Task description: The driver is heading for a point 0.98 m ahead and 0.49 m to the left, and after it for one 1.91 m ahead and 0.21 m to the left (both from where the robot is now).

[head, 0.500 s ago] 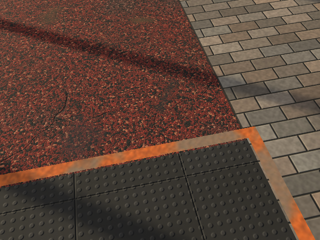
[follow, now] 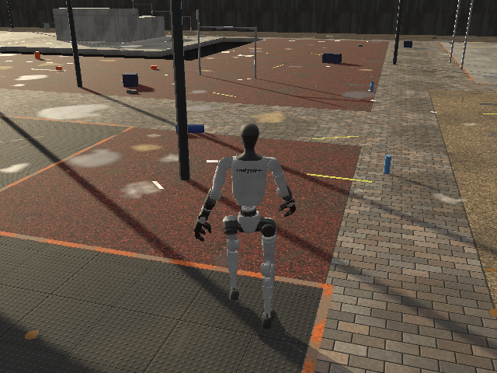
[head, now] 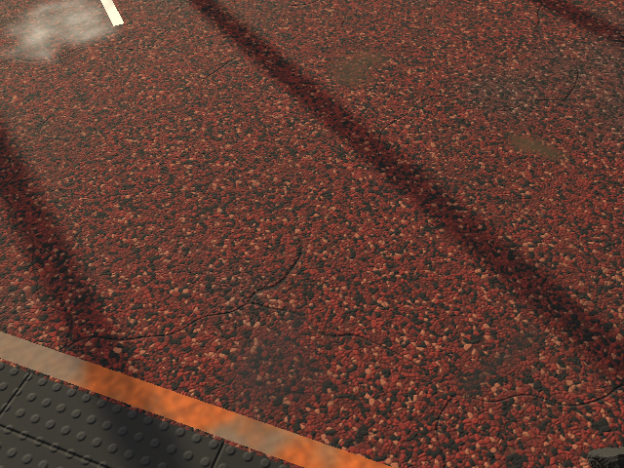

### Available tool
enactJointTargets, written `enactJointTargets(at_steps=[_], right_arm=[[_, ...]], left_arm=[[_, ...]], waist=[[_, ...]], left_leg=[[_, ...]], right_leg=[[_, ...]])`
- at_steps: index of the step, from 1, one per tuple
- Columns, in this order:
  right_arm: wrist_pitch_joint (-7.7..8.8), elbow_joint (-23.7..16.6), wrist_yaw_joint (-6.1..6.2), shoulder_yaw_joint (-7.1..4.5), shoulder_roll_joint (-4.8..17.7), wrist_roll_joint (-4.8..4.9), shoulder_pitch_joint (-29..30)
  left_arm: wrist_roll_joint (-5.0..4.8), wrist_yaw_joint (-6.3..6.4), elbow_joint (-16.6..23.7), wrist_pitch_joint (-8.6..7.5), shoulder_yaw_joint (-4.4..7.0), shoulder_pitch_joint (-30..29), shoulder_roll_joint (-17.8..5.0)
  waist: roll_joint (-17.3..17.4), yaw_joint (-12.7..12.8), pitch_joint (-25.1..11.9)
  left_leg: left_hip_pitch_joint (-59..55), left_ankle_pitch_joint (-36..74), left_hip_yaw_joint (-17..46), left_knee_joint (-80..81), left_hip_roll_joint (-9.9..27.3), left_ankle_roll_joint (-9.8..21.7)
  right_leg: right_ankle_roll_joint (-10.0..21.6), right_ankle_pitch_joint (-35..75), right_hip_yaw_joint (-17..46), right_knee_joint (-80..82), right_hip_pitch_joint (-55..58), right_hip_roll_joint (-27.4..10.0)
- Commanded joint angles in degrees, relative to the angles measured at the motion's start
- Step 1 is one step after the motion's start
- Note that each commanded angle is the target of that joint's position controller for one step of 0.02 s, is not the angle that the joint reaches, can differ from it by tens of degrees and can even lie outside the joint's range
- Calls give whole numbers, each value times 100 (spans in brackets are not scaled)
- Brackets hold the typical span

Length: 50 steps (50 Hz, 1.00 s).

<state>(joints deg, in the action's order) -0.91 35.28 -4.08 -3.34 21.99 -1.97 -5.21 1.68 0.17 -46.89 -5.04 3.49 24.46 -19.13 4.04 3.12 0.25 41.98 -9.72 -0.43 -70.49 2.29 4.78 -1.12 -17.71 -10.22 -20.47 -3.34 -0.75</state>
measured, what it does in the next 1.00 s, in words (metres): walks ahead, turning left: left foot, then right foot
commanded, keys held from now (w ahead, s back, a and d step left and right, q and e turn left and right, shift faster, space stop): w+q+shift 0.56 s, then w+shift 0.44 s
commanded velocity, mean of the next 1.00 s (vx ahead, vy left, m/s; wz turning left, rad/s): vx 1.00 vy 0.00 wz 0.76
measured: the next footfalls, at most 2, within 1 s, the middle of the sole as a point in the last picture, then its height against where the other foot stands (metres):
left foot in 0.22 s outside the picture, level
right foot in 0.62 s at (328, 333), level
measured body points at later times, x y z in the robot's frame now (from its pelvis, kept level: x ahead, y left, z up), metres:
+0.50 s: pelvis +0.45 +0.06 +0.00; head +0.49 +0.07 +0.44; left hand +0.57 +0.37 -0.06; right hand +0.57 -0.21 -0.13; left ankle +0.33 +0.04 -0.74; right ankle +0.71 -0.04 -0.68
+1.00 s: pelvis +0.86 +0.28 -0.02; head +0.88 +0.31 +0.43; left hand +0.59 +0.38 -0.14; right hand +1.21 +0.35 -0.05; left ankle +0.93 +0.47 -0.71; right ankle +0.79 +0.03 -0.73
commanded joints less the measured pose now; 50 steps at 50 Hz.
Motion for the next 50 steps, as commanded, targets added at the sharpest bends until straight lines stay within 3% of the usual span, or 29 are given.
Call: enactJointTargets(at_steps=[1,4,6,8,9,10,11,12,13,14,15,18,21,24,27,29,30,31,32,33,34,35,36,38,42,44,46,48,50], right_arm=[[2,-619,-97,144,-96,32,457],[33,-720,-208,217,-160,13,1098],[62,-648,-193,222,-167,28,1098],[81,-419,-97,129,46,41,345],[95,-152,-31,15,255,59,-599],[143,264,77,-158,521,70,-1868],[139,507,244,-333,742,120,-2158],[24,295,309,-447,1370,59,-1497],[-36,90,332,-509,1439,26,-1856],[-3,231,387,-494,1243,64,-1813],[68,346,418,-425,958,73,-1653],[347,376,472,-230,524,122,-1248],[513,437,415,-226,529,134,-1264],[547,529,338,-292,605,175,-1396],[524,645,341,-348,717,220,-1642],[505,697,376,-393,955,162,-1634],[521,700,355,-402,1068,133,-1421],[603,620,352,-271,613,88,-1244],[641,364,368,-6,-439,265,-1855],[621,360,390,70,-122,180,-1870],[544,461,383,22,153,63,-1367],[511,425,303,30,182,-19,-1006],[481,335,226,46,111,-53,-703],[394,185,111,140,-169,-69,-577],[352,-277,26,254,-171,-92,284],[379,-427,-66,312,-160,-62,781],[403,-497,-139,391,-271,-28,1018],[401,-422,-81,359,-177,-46,991],[395,-206,62,257,59,-120,318]], left_arm=[[8,-42,304,-224,-12,-514,-303],[17,3,76,-207,24,-77,-466],[16,65,42,-149,59,127,-684],[22,163,88,12,147,113,-1039],[49,191,172,120,200,-109,-1199],[62,165,334,202,213,-400,-1215],[105,75,364,221,180,-426,-926],[124,-22,904,160,3,-194,-202],[45,-3,1364,-6,1,-769,-549],[26,-7,1435,-130,-47,-1158,-574],[25,5,1361,-166,-73,-1154,-565],[258,10,1213,163,-111,-887,-470],[195,-79,1623,274,-232,-1852,-163],[20,-157,1767,235,-324,-2399,9],[-38,-118,1780,206,-257,-2479,-236],[-29,-11,1508,173,-78,-1571,-649],[-14,73,1257,145,35,-492,-825],[88,199,1003,111,180,724,-1151],[333,191,941,65,263,792,-1625],[202,97,973,101,290,185,-1406],[137,47,1036,113,187,-435,-791],[112,0,929,116,130,-600,-508],[139,-14,772,90,96,-537,-412],[96,-48,390,-11,4,-243,-183],[-30,-106,129,-176,20,-143,-363],[-78,-133,51,-194,5,-112,-356],[-111,-152,-48,-218,35,-8,-566],[-122,-151,-193,-201,57,186,-776],[-98,-65,-297,-127,100,338,-1091]], waist=[[-805,-403,579],[-539,-208,890],[-667,-288,667],[-1012,-804,91],[-1135,-1301,-366],[-1063,-1800,-874],[-363,-1695,-864],[1034,-762,-932],[201,-1160,-1754],[-390,-1054,-1013],[-817,-701,-218],[-976,-26,272],[-711,-144,638],[-382,-444,482],[-200,-595,224],[-245,-159,-450],[-325,526,-945],[-606,1052,-1532],[-2446,412,-2118],[-2466,194,-1964],[-1469,125,-961],[-775,84,-469],[-629,43,-213],[-858,-156,78],[-848,-311,527],[-673,-258,641],[-748,-270,736],[-741,-344,629],[-1077,-753,-45]], left_leg=[[316,777,79,668,279,6],[-84,955,-668,1989,54,273],[-781,762,-1140,2504,-383,503],[-1649,198,-1203,2661,-750,694],[-2618,-157,-1079,2643,-895,835],[-4110,-370,-711,3007,-968,1054],[-5305,-635,28,3430,-664,1221],[-6465,-199,2809,3748,649,1924],[-6928,-1072,4431,4875,1122,2439],[-6212,-1311,4488,5526,1190,2203],[-5163,-888,4042,5698,1007,1978],[-3196,218,2848,5757,310,1756],[-2007,364,2343,6073,-171,1574],[-1832,1251,2099,5999,-436,1143],[-2744,2204,2357,5548,-226,867],[-3436,3773,2308,4230,-217,609],[-3195,3976,2088,2898,-315,470],[-2350,2888,1746,1077,-575,366],[-646,-1927,1241,-772,-1286,176],[110,-1490,1044,-1229,-969,266],[242,-863,897,-1090,-512,262],[75,-568,797,-760,-340,213],[-40,-597,819,-509,-241,182],[-115,-751,942,-154,-166,115],[334,-147,815,1034,-130,-22],[-298,565,192,2177,-188,-34],[-1238,1030,-191,2927,-143,111],[-1598,947,-441,3312,-303,279],[-2442,211,-622,3357,-704,455]], right_leg=[[352,1811,356,1384,-375,-1291],[172,3127,-382,1484,12,-1087],[59,5946,-659,929,460,-1098],[41,8011,-637,-342,891,-1339],[127,8439,-538,-1503,720,-1492],[253,7847,-381,-3160,-25,-1527],[189,3361,-348,-5173,-1455,-852],[-137,-1201,-29,-7318,-3902,129],[-115,-878,1261,-7607,-4721,127],[-68,-479,1490,-6993,-4905,-196],[-68,-272,1447,-6306,-4629,-404],[-318,-693,1442,-5198,-3511,-717],[-446,97,1143,-3625,-3003,-727],[-308,1988,1025,-2131,-1989,-405],[-139,2106,1096,-1324,-1504,-144],[-6,1237,1036,-1182,-581,182],[83,953,901,-1143,520,139],[247,-297,1587,-1238,1822,-603],[795,-1970,4749,-255,2942,-2367],[1112,-2982,6507,655,2481,-2447],[1095,-3000,5477,644,1588,-2156],[1048,-2051,4542,570,861,-1854],[952,-1266,3840,568,407,-1593],[910,-554,3122,762,-111,-1355],[982,684,2040,1431,-415,-1305],[828,1454,1178,1797,-740,-948],[849,2234,907,2258,-990,-1093],[801,4074,635,1911,-306,-1147],[728,6745,417,483,399,-1270]])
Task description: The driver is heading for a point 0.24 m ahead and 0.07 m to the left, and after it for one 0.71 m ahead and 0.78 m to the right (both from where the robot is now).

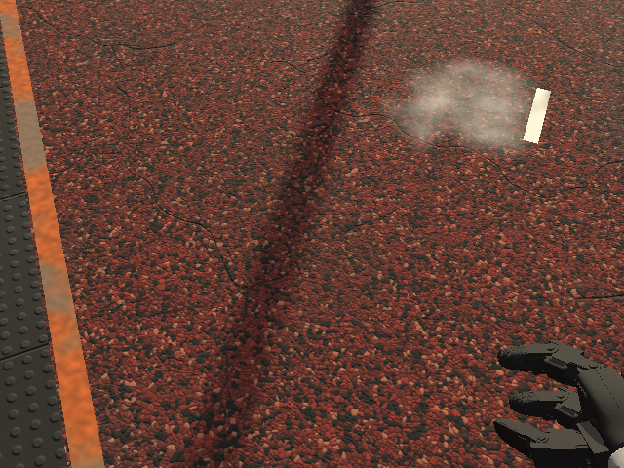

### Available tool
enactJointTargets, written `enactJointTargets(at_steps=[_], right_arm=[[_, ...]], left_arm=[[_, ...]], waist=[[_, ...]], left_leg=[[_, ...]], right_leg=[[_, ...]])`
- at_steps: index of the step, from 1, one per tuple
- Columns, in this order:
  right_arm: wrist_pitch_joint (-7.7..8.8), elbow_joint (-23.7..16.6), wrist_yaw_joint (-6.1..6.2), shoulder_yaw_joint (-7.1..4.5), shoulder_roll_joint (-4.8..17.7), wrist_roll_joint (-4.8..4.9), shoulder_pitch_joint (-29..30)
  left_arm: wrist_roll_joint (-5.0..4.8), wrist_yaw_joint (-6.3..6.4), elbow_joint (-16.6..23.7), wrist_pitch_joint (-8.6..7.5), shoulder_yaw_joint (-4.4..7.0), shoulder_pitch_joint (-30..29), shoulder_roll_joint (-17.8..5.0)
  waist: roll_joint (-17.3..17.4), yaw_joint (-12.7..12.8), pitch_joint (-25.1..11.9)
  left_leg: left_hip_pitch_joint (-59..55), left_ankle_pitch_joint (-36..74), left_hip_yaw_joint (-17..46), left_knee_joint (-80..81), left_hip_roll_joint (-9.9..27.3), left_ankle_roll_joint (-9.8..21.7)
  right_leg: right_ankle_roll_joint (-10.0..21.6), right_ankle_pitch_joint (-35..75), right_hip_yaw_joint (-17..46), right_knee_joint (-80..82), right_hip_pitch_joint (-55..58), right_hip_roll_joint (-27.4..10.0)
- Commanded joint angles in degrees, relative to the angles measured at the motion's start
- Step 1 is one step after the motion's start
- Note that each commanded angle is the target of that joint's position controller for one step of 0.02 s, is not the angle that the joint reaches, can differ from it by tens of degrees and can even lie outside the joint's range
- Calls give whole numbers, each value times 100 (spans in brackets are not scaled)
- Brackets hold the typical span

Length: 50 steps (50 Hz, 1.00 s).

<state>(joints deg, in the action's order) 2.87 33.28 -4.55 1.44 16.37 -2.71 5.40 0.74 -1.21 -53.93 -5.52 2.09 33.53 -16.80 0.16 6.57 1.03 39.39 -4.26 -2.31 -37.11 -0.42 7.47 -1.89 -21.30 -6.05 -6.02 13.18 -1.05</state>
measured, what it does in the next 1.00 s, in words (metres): walks ahead, turning right: left foot, then right foot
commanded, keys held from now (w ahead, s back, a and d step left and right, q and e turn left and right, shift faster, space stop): shift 0.06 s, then e+shift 0.02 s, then s+e+shift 0.40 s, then e+shift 0.52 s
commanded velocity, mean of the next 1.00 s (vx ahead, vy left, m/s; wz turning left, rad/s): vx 0.09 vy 0.00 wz -0.66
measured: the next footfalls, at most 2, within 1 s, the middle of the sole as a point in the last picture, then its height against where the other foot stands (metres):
left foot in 0.04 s outside the picture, level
right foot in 0.44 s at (381, 463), level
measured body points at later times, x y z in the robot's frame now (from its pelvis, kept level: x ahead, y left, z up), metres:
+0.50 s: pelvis +0.30 +0.01 -0.01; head +0.35 +0.00 +0.43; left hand +0.42 +0.27 -0.14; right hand +0.40 -0.26 -0.13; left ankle +0.24 +0.11 -0.64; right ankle +0.43 -0.05 -0.72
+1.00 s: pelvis +0.31 +0.08 +0.02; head +0.35 +0.08 +0.47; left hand +0.63 +0.20 -0.08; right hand +0.20 -0.21 -0.06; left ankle +0.39 +0.16 -0.72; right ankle +0.22 +0.01 -0.63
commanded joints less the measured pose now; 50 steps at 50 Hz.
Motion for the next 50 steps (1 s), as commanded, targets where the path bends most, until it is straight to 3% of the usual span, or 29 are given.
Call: enactJointTargets(at_steps=[1,2,3,4,5,6,8,11,15,18,20,21,22,23,24,25,26,27,30,34,37,39,40,41,42,43,44,47,50], right_arm=[[37,379,192,-301,732,-62,-1893],[73,717,283,-406,963,-131,-2869],[99,817,401,-520,1439,-220,-3060],[83,665,434,-610,1656,-113,-3083],[110,685,453,-594,1293,107,-2700],[184,777,441,-477,874,174,-2320],[265,902,459,-333,325,175,-2061],[259,956,535,-366,436,257,-1828],[162,808,656,-344,290,273,-1158],[99,795,759,-426,382,362,-1385],[-11,665,799,-491,472,429,-1252],[-116,578,773,-500,458,465,-1006],[-259,541,695,-443,153,230,-1383],[-491,428,692,-392,105,109,-2134],[-638,500,735,-328,111,64,-2715],[-692,518,798,-330,296,70,-2773],[-678,501,826,-424,627,-9,-2144],[-677,423,819,-464,635,-21,-1764],[-803,404,738,-395,282,69,-1594],[-762,420,690,-387,176,205,-1555],[-627,577,719,-449,272,235,-1944],[-514,801,829,-516,452,197,-2782],[-438,886,926,-595,738,183,-3203],[-393,622,979,-777,1457,218,-2275],[-401,223,910,-658,1088,9,-929],[-395,81,892,-511,577,37,-659],[-383,93,858,-444,376,43,-546],[-332,2,790,-454,496,42,-862],[-310,254,739,-609,887,67,-1969]], left_arm=[[6,132,393,9,245,-670,-1386],[-36,169,443,53,203,-725,-1260],[-35,101,660,71,44,-300,-435],[-238,175,723,102,45,275,-446],[-172,271,781,128,119,-430,-729],[-181,258,831,107,49,-743,-527],[-54,193,650,230,36,-754,-345],[46,73,729,519,110,-687,-181],[6,-23,988,536,52,-1080,42],[148,-147,953,619,109,-722,-113],[235,-128,950,655,238,-155,-419],[265,-62,872,616,334,306,-614],[104,69,904,605,387,-198,-1035],[-41,55,1202,618,430,-476,-1456],[-132,55,1421,708,487,-819,-1516],[-38,146,1688,837,485,-1474,-1325],[4,192,1784,933,373,-1821,-858],[-5,213,1778,961,304,-2046,-638],[-17,181,1682,956,396,-1943,-819],[12,100,1718,994,561,-1959,-990],[3,41,1828,1019,628,-2294,-999],[-10,-5,1974,959,636,-2700,-906],[-78,-13,2069,897,599,-2833,-732],[-219,19,2029,921,561,-2398,-293],[37,49,1867,892,695,-2469,-1002],[92,13,1746,896,756,-2322,-1160],[151,-54,1727,938,690,-2059,-984],[58,-253,1764,1062,489,-1954,-684],[4,-319,2097,1070,396,-2764,-652]], waist=[[-731,-1633,-673],[-621,-2044,-1118],[681,-1494,-1776],[1248,-1299,-2885],[205,-1245,-2261],[229,-994,-1256],[154,-650,-431],[455,-271,-420],[742,-140,-360],[652,-109,-590],[629,204,-825],[185,608,-853],[-1086,21,-267],[-1061,-519,-716],[-992,-699,-1377],[-888,-843,-1366],[-134,-753,-958],[-56,-788,-640],[-99,-730,-627],[-721,-509,-554],[-1211,-596,-598],[-1633,-933,-589],[-1200,-1141,-584],[1451,-685,-702],[1293,-473,34],[540,-262,-184],[324,-48,-293],[610,-277,-265],[887,-950,-195]], left_leg=[[-3291,-381,-364,282,-582,282],[-4550,-74,30,625,-215,365],[-6002,179,1908,514,1414,554],[-6747,2135,4465,949,2759,1154],[-5951,4017,3342,861,2399,1039],[-4966,5032,2408,920,2190,946],[-3804,5319,1382,1365,1747,450],[-3092,5675,438,1707,1515,347],[-2647,4060,-966,1686,769,83],[-2792,3839,-1187,638,925,-43],[-2578,3744,-1090,-768,1132,-227],[-2119,2130,-1096,-2307,816,-433],[-893,-3525,-1153,-3912,-289,-684],[-544,-4051,29,-5061,-744,-905],[-714,-3615,767,-5157,-479,-1002],[-536,-3082,904,-5217,-419,-999],[-422,-2439,969,-4745,-244,-990],[-595,-2123,986,-4057,-175,-977],[-1345,-1764,754,-2793,-350,-968],[-1600,-1855,716,-1358,-546,-859],[-2434,-1958,563,-84,-828,-675],[-3510,-1994,349,1308,-946,-439],[-4131,-2073,681,2547,-420,-265],[-3610,-3520,3277,3231,1689,335],[-2428,-2413,3311,3299,2322,758],[-2073,-1415,2563,2957,2027,668],[-1943,-575,1845,2575,1625,427],[-2629,218,741,2032,1025,196],[-3818,1210,737,1750,1412,376]], right_leg=[[692,7547,-61,-2397,-1338,-1174],[560,6541,-65,-4104,-2062,-905],[436,1234,11,-6399,-3637,-139],[428,-1065,935,-8209,-4731,555],[464,-347,1322,-8037,-4839,152],[406,-174,1121,-7531,-4889,-27],[274,-200,1037,-6599,-4637,-226],[95,101,652,-6119,-4225,-32],[185,2001,-6,-3877,-3597,189],[362,2642,-311,-3109,-2792,468],[721,2334,-186,-2742,-2053,570],[1055,2842,122,-1980,-1492,453],[1385,7466,1488,-1924,-1303,-535],[2180,10321,3484,-2088,-1501,-1669],[2579,9177,3974,-1814,-1500,-2038],[2744,6206,4336,-1455,-1838,-1998],[2396,3662,4067,-1119,-2397,-1484],[1949,2464,3641,-973,-2868,-972],[1178,1552,3110,-933,-3333,-316],[816,-438,3599,-406,-3132,-192],[449,-1028,3680,-94,-3280,2],[-83,-906,3454,116,-3703,345],[-487,-968,2966,-351,-4071,787],[-429,-1209,1661,-3225,-4474,1640],[-484,-857,1163,-4836,-5192,1049],[-382,-519,1151,-5812,-4616,835],[-226,-216,1164,-6379,-4343,767],[-145,253,828,-6589,-4696,594],[-285,-188,596,-5363,-5036,302]])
